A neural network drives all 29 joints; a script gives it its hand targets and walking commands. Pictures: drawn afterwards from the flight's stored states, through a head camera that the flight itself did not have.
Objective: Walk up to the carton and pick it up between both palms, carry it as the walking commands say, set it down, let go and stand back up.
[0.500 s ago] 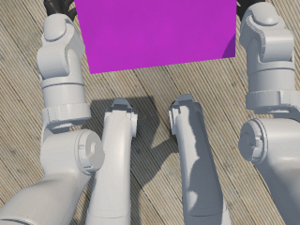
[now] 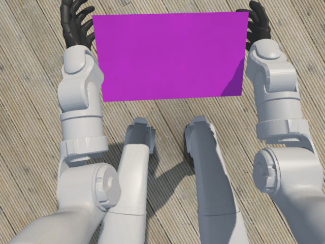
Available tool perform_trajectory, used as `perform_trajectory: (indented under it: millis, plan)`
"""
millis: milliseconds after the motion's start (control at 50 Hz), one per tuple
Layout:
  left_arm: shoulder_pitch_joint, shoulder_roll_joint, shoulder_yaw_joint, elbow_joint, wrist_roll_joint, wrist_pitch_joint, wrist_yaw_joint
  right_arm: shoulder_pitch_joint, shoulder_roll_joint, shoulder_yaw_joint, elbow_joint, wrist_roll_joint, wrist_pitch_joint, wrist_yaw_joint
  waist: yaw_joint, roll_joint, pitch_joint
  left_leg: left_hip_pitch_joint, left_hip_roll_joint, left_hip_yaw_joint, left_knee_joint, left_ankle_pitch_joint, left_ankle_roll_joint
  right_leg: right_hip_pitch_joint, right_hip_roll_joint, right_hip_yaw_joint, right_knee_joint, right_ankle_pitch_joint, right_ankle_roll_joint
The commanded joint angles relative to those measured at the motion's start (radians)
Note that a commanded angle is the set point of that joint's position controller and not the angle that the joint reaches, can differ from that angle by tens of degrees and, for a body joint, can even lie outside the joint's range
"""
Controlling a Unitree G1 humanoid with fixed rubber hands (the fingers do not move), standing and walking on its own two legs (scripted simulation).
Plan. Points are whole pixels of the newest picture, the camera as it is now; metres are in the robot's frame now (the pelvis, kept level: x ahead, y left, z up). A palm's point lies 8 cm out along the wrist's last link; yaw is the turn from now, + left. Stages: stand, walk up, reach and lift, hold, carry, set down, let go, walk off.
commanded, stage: reach and lift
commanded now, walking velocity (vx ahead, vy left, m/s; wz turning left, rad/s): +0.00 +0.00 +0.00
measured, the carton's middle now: (168, 58) +0.48 +0.01 -0.16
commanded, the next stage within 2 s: none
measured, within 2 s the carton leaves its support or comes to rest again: neither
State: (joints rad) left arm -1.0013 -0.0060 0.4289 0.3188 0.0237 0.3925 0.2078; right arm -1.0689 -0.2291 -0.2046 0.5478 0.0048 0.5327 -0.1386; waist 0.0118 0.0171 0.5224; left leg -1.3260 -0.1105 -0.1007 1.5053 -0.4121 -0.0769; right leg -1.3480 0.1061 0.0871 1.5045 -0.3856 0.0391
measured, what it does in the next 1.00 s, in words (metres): rises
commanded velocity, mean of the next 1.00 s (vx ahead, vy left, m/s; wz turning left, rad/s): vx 0.00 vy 0.00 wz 0.00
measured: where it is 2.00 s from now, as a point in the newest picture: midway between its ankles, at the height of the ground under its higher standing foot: (167, 155)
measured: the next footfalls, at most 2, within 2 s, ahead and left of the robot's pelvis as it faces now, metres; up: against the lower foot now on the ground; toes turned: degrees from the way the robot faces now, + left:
none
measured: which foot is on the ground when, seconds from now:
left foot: down 0.00-1.00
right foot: down 0.00-1.00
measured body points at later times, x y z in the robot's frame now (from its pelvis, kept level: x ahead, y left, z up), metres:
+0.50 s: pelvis +0.00 -0.01 +0.06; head +0.25 -0.01 +0.42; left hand +0.49 +0.18 +0.03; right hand +0.49 -0.18 +0.00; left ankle +0.16 +0.14 -0.54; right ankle +0.17 -0.12 -0.54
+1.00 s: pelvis +0.06 +0.00 +0.13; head +0.23 +0.00 +0.54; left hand +0.47 +0.19 +0.12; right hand +0.48 -0.16 +0.08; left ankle +0.16 +0.14 -0.54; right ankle +0.17 -0.12 -0.54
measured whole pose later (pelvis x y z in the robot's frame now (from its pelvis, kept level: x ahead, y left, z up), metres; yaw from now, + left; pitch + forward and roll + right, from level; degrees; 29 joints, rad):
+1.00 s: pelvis +0.06 +0.00 +0.13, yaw +0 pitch +11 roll -1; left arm -0.66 -0.11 0.40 0.34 0.14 0.42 0.15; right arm -0.67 -0.09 -0.25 0.51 -0.09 0.52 -0.11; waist 0.05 0.04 0.20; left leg -0.84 -0.07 -0.15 0.96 -0.31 -0.04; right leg -0.84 0.09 0.09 0.93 -0.28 0.02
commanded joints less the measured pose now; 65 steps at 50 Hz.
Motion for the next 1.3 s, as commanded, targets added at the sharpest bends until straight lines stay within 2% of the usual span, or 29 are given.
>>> perform_trajectory:
  millis: [0,80,100,140,200,240,280,300,320,340,380,440,460,500,520,640,700,720,740,820,840,960,1040,1080,1100,1120,1220,1240,1280]
  plan:
    - [-0.684,-0.875,-0.803,0.006,-0.187,0.079,-0.397,-0.961,0.983,0.628,-0.463,0.290,-0.133,0.353,0.055,-0.066,-2.481,0.581,-0.023,0.125,-0.237,0.083,0.053,0.755,0.025,-0.069,-0.268,0.065,-0.019]
    - [-0.668,-1.018,-0.853,0.034,-0.212,0.082,-0.404,-0.945,0.968,0.568,-0.420,0.250,-0.151,0.379,-0.016,-0.032,-2.422,0.628,-0.012,0.080,-0.288,-0.011,0.054,0.711,0.025,-0.070,-0.296,-0.018,-0.038]
    - [-0.689,-0.966,-0.797,0.089,-0.190,0.081,-0.413,-0.964,0.989,0.557,-0.358,0.253,-0.138,0.389,0.041,-0.024,-2.348,0.580,-0.012,0.097,-0.300,-0.045,0.052,0.674,0.019,-0.077,-0.307,-0.049,-0.039]
    - [-0.729,-0.950,-0.795,0.022,-0.205,0.091,-0.423,-1.002,1.047,0.602,-0.446,0.276,-0.131,0.375,0.034,-0.103,-2.518,0.660,-0.019,0.090,-0.329,0.037,0.062,0.859,0.018,-0.043,-0.355,0.021,-0.023]
    - [-0.680,-0.939,-0.700,0.254,-0.142,0.117,-0.446,-1.037,1.001,0.525,-0.306,0.231,-0.117,0.385,0.051,-0.070,-2.239,0.555,-0.003,0.068,-0.342,-0.103,0.067,0.717,-0.003,-0.050,-0.354,-0.149,-0.017]
    - [-0.700,-1.020,-0.774,0.054,-0.179,0.107,-0.455,-0.932,1.035,0.559,-0.415,0.223,-0.131,0.396,0.037,-0.054,-2.420,0.679,-0.012,0.111,-0.370,0.032,0.052,0.885,0.013,-0.030,-0.412,-0.017,-0.026]
    - [-0.675,-1.026,-0.716,0.230,-0.157,0.097,-0.470,-0.961,1.055,0.488,-0.258,0.198,-0.119,0.408,0.009,-0.053,-2.192,0.592,0.013,0.040,-0.406,-0.098,0.079,0.736,-0.006,-0.043,-0.389,-0.113,-0.025]
    - [-0.812,-1.013,-0.759,0.109,-0.185,0.088,-0.478,-0.960,1.067,0.495,-0.301,0.208,-0.142,0.410,0.017,0.009,-2.334,0.676,0.001,0.076,-0.404,-0.068,0.065,0.804,0.009,-0.041,-0.402,-0.077,-0.038]
    - [-0.646,-0.996,-0.675,0.259,-0.138,0.094,-0.483,-0.961,1.091,0.533,-0.258,0.198,-0.135,0.413,0.062,-0.095,-2.209,0.583,0.003,0.090,-0.397,-0.061,0.070,0.813,-0.023,0.000,-0.443,-0.127,-0.021]
    - [-0.737,-1.053,-0.748,0.140,-0.178,0.090,-0.483,-1.026,1.086,0.547,-0.393,0.224,-0.141,0.411,0.034,-0.078,-2.414,0.672,-0.007,0.095,-0.403,-0.023,0.068,0.947,0.004,-0.016,-0.435,-0.072,-0.017]
    - [-0.623,-1.023,-0.660,0.353,-0.123,0.119,-0.496,-0.998,1.003,0.493,-0.274,0.171,-0.131,0.410,0.020,-0.064,-2.112,0.560,0.009,0.059,-0.433,-0.091,0.071,0.807,-0.020,-0.022,-0.456,-0.155,-0.015]
    - [-0.600,-1.038,-0.718,0.174,-0.138,0.115,-0.505,-0.937,1.083,0.565,-0.437,0.189,-0.122,0.407,0.037,-0.106,-2.416,0.726,-0.025,0.110,-0.460,0.096,0.063,1.055,0.002,-0.023,-0.508,0.051,-0.004]
    - [-0.626,-1.059,-0.737,0.199,-0.154,0.116,-0.504,-1.012,1.083,0.586,-0.454,0.221,-0.135,0.409,0.069,-0.019,-2.358,0.700,-0.014,0.082,-0.488,0.027,0.066,1.009,-0.001,-0.045,-0.503,0.021,-0.014]
    - [-0.715,-0.993,-0.726,0.102,-0.165,0.098,-0.495,-0.913,1.073,0.523,-0.355,0.194,-0.117,0.422,0.005,-0.074,-2.308,0.769,0.000,0.048,-0.501,0.001,0.061,0.970,0.005,-0.033,-0.503,-0.003,-0.030]
    - [-0.669,-1.011,-0.718,0.175,-0.133,0.097,-0.500,-0.890,1.066,0.501,-0.289,0.185,-0.124,0.425,0.020,0.002,-2.210,0.744,0.015,0.044,-0.522,-0.025,0.069,0.878,0.007,-0.048,-0.488,0.005,-0.028]
    - [-0.498,-1.005,-0.710,0.107,-0.118,0.087,-0.493,-0.878,1.135,0.612,-0.473,0.208,-0.133,0.406,0.063,-0.127,-2.356,0.765,-0.029,0.103,-0.518,0.186,0.073,1.148,-0.013,0.014,-0.585,0.142,0.000]
    - [-0.450,-0.970,-0.735,0.106,-0.084,0.093,-0.511,-0.687,1.184,0.640,-0.409,0.203,-0.113,0.407,0.076,-0.116,-2.244,0.763,-0.024,0.090,-0.572,0.203,0.087,1.190,-0.023,0.018,-0.633,0.196,0.007]
    - [-0.477,-1.001,-0.796,0.020,-0.100,0.093,-0.518,-0.649,1.172,0.644,-0.432,0.192,-0.105,0.415,0.046,-0.052,-2.280,0.824,-0.021,0.085,-0.596,0.203,0.079,1.197,-0.005,-0.015,-0.612,0.244,-0.006]
    - [-0.449,-0.955,-0.741,0.083,-0.068,0.093,-0.516,-0.657,1.140,0.606,-0.375,0.191,-0.113,0.419,0.085,-0.005,-2.149,0.784,-0.012,0.095,-0.582,0.188,0.079,1.137,-0.025,0.019,-0.635,0.191,-0.012]
    - [-0.389,-1.082,-0.854,0.042,-0.098,0.085,-0.482,-0.584,1.073,0.569,-0.380,0.153,-0.151,0.434,0.027,0.117,-2.110,0.957,0.012,0.054,-0.649,0.290,0.047,0.994,0.015,-0.052,-0.614,0.272,-0.039]
    - [-0.331,-1.075,-0.821,0.021,-0.110,0.077,-0.476,-0.599,1.059,0.558,-0.421,0.145,-0.146,0.432,-0.013,0.024,-2.231,1.067,0.014,0.034,-0.658,0.290,0.046,1.054,0.012,-0.059,-0.636,0.282,-0.042]
    - [-0.136,-1.058,-0.766,0.162,-0.072,0.077,-0.473,-0.432,1.089,0.563,-0.343,0.115,-0.135,0.428,-0.010,-0.107,-1.848,0.795,0.010,0.058,-0.697,0.362,0.066,1.128,0.002,-0.050,-0.699,0.405,-0.017]
    - [-0.057,-1.091,-0.747,0.173,-0.057,0.064,-0.479,-0.281,1.167,0.521,-0.257,0.116,-0.146,0.432,0.003,-0.085,-1.565,0.939,0.015,0.060,-0.807,0.351,0.073,1.066,0.011,-0.063,-0.826,0.338,-0.014]
    - [-0.042,-1.055,-0.614,0.385,0.024,0.090,-0.484,-0.173,1.109,0.344,0.007,0.015,-0.129,0.441,-0.030,-0.026,-1.100,0.778,0.029,0.073,-0.836,0.140,0.068,0.875,-0.007,-0.079,-0.871,0.108,-0.031]
    - [-0.014,-1.021,-0.609,0.282,0.012,0.064,-0.480,-0.161,1.138,0.398,-0.084,0.036,-0.148,0.443,0.048,-0.063,-1.120,0.881,0.051,0.045,-0.896,0.226,0.075,0.924,-0.003,-0.078,-0.889,0.176,-0.037]
    - [0.048,-1.056,-0.596,0.303,0.046,0.078,-0.475,-0.119,1.129,0.371,-0.106,0.020,-0.144,0.441,-0.016,-0.010,-1.155,0.925,0.033,0.069,-0.894,0.221,0.064,0.980,-0.003,-0.070,-0.915,0.193,-0.045]
    - [0.042,-1.063,-0.531,0.302,0.063,0.132,-0.485,-0.158,1.127,0.338,-0.110,-0.001,-0.099,0.479,-0.021,-0.026,-1.028,1.037,0.047,0.055,-0.976,0.166,0.054,1.024,-0.027,-0.048,-0.999,0.112,-0.062]
    - [0.098,-1.051,-0.473,0.461,0.118,0.153,-0.486,-0.111,1.072,0.254,0.077,-0.034,-0.072,0.489,-0.012,0.024,-0.737,0.889,0.058,0.030,-1.007,0.042,0.051,0.915,-0.033,-0.060,-1.005,0.006,-0.072]
    - [0.011,-1.075,-0.526,0.291,0.051,0.125,-0.485,-0.234,1.140,0.363,-0.157,0.036,-0.089,0.489,-0.001,-0.041,-1.035,1.045,0.053,0.034,-1.015,0.171,0.056,1.083,-0.013,-0.053,-1.021,0.135,-0.064]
